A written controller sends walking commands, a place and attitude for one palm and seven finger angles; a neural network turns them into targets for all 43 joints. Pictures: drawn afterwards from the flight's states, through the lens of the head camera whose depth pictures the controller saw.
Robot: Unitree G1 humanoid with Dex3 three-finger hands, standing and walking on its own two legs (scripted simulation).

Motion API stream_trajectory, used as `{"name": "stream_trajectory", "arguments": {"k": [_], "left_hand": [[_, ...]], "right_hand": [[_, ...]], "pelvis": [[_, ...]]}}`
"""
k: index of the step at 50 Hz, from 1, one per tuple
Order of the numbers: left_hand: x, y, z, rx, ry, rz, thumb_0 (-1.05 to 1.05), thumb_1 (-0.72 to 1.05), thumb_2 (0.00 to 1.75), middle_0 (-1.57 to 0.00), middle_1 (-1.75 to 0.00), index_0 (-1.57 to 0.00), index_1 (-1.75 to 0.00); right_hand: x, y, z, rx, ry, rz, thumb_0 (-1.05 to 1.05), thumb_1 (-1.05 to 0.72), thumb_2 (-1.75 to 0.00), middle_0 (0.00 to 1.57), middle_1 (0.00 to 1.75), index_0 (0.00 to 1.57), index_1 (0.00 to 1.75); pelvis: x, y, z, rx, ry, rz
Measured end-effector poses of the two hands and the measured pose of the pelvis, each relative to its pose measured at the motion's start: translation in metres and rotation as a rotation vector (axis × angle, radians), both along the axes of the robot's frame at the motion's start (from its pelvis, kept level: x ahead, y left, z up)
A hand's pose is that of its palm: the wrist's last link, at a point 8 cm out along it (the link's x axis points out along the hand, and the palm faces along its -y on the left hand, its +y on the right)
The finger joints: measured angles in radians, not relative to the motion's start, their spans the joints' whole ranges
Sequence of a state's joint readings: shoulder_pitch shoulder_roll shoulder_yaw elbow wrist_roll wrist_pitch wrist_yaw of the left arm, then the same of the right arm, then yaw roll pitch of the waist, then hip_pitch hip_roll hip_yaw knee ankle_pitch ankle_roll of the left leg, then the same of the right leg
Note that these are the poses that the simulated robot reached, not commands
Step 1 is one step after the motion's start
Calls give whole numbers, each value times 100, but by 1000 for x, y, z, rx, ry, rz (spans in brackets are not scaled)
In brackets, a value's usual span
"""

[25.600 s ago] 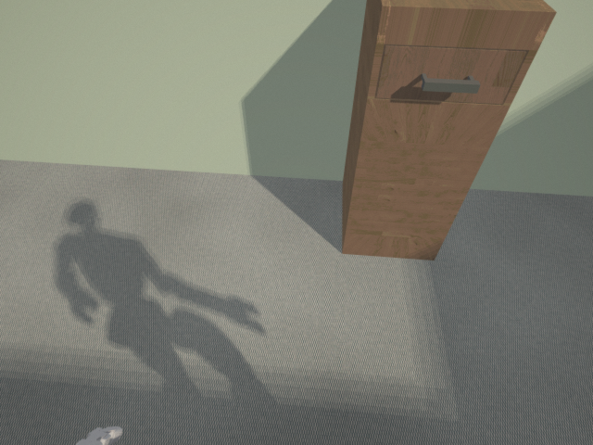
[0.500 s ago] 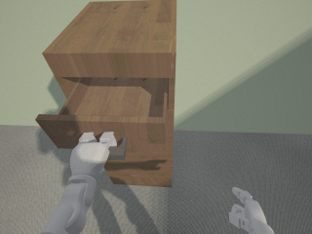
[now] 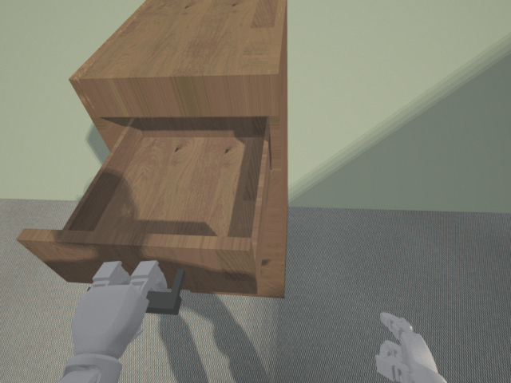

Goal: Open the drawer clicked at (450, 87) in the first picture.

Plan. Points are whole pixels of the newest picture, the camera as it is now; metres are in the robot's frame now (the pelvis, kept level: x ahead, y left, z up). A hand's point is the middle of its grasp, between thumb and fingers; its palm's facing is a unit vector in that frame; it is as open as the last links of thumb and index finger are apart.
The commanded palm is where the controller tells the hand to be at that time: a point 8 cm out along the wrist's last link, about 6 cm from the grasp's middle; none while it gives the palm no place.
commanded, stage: pull the drawer open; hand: left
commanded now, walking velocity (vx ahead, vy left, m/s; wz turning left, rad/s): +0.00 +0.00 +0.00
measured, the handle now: (137, 287) +0.24 +0.21 +0.05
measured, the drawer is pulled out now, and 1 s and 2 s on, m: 0.29 0.29 0.29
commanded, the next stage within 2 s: open the thumb to release the handle in 0.42 s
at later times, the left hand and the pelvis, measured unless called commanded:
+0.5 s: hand (128, 334) +0.18 +0.21 +0.03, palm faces +0.04 -0.13 -0.99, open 5.6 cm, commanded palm +0.15 +0.24 +0.07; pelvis +0.01 +0.01 -0.02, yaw -2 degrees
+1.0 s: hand (125, 326) +0.18 +0.22 +0.03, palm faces +0.03 -0.08 -1.00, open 11.8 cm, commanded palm +0.15 +0.23 +0.07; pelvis +0.00 +0.00 -0.01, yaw +0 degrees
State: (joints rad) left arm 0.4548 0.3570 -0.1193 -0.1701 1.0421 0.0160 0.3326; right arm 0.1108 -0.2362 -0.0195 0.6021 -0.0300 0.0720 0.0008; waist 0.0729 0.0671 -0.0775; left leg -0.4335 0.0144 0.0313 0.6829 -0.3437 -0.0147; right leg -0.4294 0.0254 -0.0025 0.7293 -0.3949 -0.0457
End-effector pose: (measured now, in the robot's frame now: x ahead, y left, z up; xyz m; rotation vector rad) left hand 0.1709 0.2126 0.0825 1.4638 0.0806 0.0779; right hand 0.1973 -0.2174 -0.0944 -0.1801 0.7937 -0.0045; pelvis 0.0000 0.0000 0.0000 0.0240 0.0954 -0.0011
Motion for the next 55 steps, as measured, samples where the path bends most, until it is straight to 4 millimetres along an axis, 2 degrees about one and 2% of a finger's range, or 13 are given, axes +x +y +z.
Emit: {"name": "stream_trajectory", "arguments": {"k": [2, 16, 27, 30, 33, 37, 41, 50, 55], "left_hand": [[-8, 0, 0, 0, 0, -2, 3, 71, 80, -32, -135, -42, -135], [-16, 1, 1, -22, -15, -15, 3, 71, 75, -26, -135, -42, -135], [-18, 2, -1, -4, -42, -38, 2, 72, 77, -26, -135, -42, -135], [-12, 12, -4, 66, -69, -46, 0, 71, 78, -29, -135, -42, -135], [-6, 10, -3, 45, -93, -36, 0, 68, 78, -32, -134, -41, -134], [-2, 7, 0, 0, -90, 17, 0, 56, 74, -35, -132, -40, -132], [-2, 6, 1, 8, -71, 25, 0, 37, 67, -35, -129, -38, -130], [-9, 7, 2, 21, -30, 8, 0, -17, 44, -31, -124, -35, -124], [-9, 7, 1, 19, -33, 7, -1, -36, 35, -31, -123, -33, -122]], "right_hand": [[-1, -4, 0, -7, -4, -3, 2, -90, -90, 20, 30, 20, 30], [-1, -9, 3, 9, -46, -23, 2, -90, -90, 20, 30, 20, 30], [7, 7, -12, 29, -15, 3, 2, -90, -90, 20, 30, 20, 30], [9, 12, -19, 14, 9, 15, 2, -90, -90, 20, 30, 20, 30], [10, 17, -23, 24, 19, 9, 2, -90, -90, 20, 30, 20, 30], [10, 19, -19, 43, 8, -7, 2, -90, -90, 20, 30, 20, 30], [11, 18, -11, 39, -10, 1, 2, -90, -90, 20, 30, 20, 30], [13, 3, 3, -7, -49, 4, 2, -90, -90, 20, 30, 20, 30], [10, -5, 3, -25, -45, -2, 2, -90, -90, 20, 30, 20, 30]], "pelvis": [[-2, -1, -1, 1, 2, -2], [3, 5, -10, 2, 43, -35], [10, 13, -19, 0, 82, -33], [8, 12, -21, -1, 81, -18], [7, 12, -21, -5, 76, -9], [8, 10, -17, -4, 61, -7], [7, 6, -13, 1, 43, -9], [0, -1, -8, -2, 13, -2], [-3, -3, -7, -2, 12, 3]]}}
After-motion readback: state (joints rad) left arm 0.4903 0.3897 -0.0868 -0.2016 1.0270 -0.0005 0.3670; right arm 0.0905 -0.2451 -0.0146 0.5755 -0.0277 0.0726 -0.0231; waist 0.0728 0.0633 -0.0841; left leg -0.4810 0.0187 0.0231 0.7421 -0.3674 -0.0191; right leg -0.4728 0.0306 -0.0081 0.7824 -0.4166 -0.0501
